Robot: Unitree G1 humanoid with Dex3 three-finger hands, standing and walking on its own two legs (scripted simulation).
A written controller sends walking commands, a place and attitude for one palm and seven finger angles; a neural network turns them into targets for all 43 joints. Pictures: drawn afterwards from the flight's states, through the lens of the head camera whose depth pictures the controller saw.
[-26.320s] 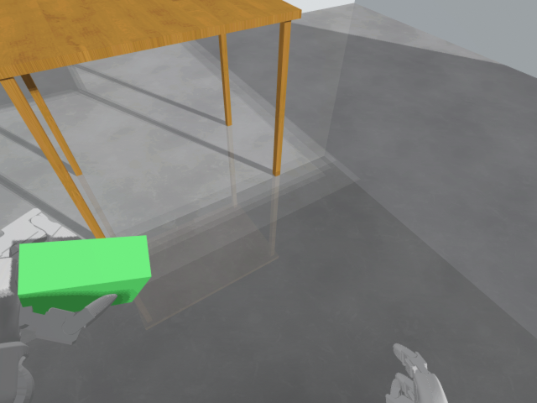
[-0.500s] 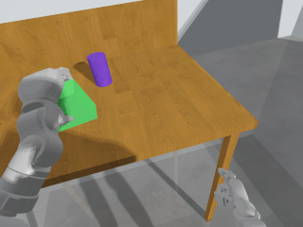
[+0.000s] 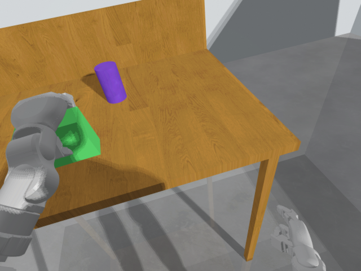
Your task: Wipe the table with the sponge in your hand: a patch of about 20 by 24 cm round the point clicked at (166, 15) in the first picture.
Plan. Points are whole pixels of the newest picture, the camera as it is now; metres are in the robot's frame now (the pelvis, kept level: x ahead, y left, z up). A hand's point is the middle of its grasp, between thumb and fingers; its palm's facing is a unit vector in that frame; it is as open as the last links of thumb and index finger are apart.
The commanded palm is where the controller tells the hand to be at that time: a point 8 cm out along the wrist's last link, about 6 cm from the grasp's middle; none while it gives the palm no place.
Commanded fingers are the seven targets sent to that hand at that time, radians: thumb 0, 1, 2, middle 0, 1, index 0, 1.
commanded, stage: move the sponge above the wiping area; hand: left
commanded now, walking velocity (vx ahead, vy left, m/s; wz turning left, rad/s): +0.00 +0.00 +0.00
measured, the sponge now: (65, 144) +0.30 +0.30 +0.18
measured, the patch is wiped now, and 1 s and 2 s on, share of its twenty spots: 0.05 0.05 0.05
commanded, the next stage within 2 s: none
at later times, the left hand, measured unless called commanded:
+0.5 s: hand (60, 129) +0.31 +0.30 +0.21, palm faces +0.13 +0.01 -0.99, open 9.2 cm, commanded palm +0.27 +0.29 +0.28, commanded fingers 0.00 0.10 1.30 -1.20 -1.60 -1.20 -1.60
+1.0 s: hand (60, 127) +0.30 +0.29 +0.22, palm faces +0.16 +0.01 -0.99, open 9.2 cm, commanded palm +0.26 +0.28 +0.29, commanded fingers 0.00 0.10 1.30 -1.20 -1.60 -1.20 -1.60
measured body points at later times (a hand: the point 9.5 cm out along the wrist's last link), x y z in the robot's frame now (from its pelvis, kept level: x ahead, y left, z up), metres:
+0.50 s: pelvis +0.00 +0.01 +0.00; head -0.03 -0.05 +0.45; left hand +0.30 +0.29 +0.26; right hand +0.25 -0.19 -0.08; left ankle +0.03 +0.13 -0.73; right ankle +0.10 -0.06 -0.73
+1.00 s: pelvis +0.01 +0.01 +0.00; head -0.02 -0.05 +0.45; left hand +0.29 +0.29 +0.27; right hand +0.27 -0.18 -0.08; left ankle +0.03 +0.13 -0.73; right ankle +0.10 -0.06 -0.73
